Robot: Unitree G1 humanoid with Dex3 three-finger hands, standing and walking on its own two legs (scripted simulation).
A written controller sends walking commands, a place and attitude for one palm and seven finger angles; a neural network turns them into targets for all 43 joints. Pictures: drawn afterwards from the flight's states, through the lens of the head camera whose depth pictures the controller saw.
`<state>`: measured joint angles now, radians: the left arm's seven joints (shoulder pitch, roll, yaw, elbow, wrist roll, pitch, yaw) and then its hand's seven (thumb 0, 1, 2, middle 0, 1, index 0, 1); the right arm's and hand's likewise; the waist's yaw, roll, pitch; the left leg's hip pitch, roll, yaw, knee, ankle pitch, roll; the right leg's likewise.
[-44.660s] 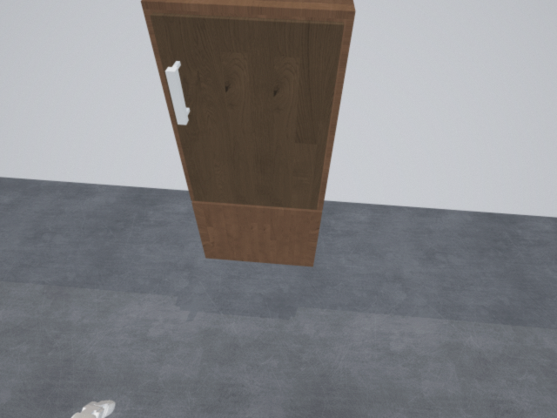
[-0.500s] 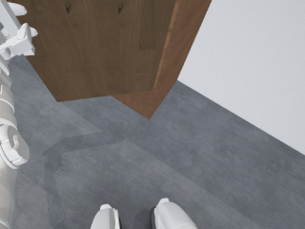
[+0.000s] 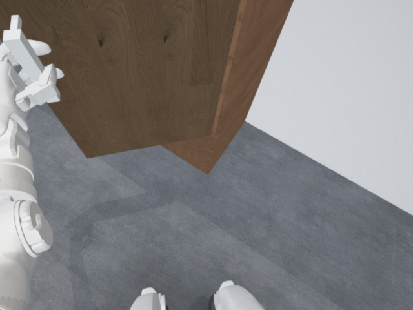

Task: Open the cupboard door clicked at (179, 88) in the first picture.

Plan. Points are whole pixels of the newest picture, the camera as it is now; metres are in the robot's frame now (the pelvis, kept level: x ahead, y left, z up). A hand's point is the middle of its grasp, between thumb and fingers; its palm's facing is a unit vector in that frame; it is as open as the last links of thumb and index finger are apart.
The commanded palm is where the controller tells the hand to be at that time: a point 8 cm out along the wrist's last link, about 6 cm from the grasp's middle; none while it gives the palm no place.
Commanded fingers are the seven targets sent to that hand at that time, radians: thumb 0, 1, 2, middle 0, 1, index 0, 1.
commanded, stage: pull the door open along its arc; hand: left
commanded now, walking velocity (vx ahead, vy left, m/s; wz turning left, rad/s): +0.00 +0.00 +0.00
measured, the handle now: (36, 62) +0.56 +0.26 +0.10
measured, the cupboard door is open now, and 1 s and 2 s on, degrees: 48 86 84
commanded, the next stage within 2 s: open thumb and fingers to let go in 0.80 s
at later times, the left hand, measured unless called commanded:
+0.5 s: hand (95, 155) +0.37 +0.14 +0.09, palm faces +0.42 -0.91 +0.04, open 6.3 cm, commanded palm +0.31 +0.21 +0.09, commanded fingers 0.00 0.90 0.90 -0.40 -1.35 -0.40 -1.35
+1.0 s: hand (141, 183) +0.32 +0.07 +0.09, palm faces +0.49 -0.87 -0.01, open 6.2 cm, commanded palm +0.27 +0.13 +0.09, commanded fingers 0.00 0.48 0.72 -0.37 -1.30 -0.37 -1.30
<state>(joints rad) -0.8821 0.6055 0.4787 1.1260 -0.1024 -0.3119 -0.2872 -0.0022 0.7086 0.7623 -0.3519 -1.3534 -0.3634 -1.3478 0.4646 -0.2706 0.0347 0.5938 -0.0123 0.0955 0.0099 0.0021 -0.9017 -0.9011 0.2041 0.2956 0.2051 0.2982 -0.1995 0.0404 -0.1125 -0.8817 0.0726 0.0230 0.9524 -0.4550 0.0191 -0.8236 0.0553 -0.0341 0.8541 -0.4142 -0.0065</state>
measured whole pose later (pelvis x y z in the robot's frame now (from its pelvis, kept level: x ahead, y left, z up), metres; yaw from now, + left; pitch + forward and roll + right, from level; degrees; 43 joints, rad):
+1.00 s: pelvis -0.01 -0.05 +0.02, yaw +5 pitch +8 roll +1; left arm -0.11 -0.08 -0.06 0.29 0.05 -0.23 0.56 -0.01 0.66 0.77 -0.34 -1.34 -0.34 -1.32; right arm 0.23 -0.21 -0.02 0.64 -0.07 0.05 -0.01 0.01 -0.90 -0.90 0.20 0.30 0.20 0.30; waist -0.03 0.03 -0.10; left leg -0.55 0.03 -0.02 0.79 -0.38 -0.04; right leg -0.52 0.01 -0.08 0.82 -0.44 -0.07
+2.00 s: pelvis -0.03 -0.02 +0.01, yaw +6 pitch +7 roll -1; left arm -0.19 0.10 -0.13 0.38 -0.01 -0.30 0.15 -0.01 -0.49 0.30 -0.29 -0.48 -0.19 -0.47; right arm 0.23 -0.20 0.01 0.61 -0.02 0.01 -0.03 0.01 -0.90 -0.90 0.20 0.30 0.20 0.30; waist 0.00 0.03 -0.08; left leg -0.60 0.00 -0.02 0.86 -0.38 0.00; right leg -0.55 -0.01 -0.08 0.85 -0.42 -0.03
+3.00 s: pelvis -0.01 -0.04 +0.01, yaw +5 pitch +8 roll +0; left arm 0.32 0.19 0.11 -0.03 -0.24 -0.29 -0.21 -0.01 -0.50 0.30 -0.15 -0.30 -0.15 -0.30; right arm 0.23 -0.24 0.02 0.52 0.02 -0.09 -0.05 0.01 -0.90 -0.90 0.20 0.30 0.20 0.30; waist 0.01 0.04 -0.10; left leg -0.57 0.02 -0.03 0.87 -0.43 -0.03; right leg -0.53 0.01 -0.08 0.86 -0.47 -0.05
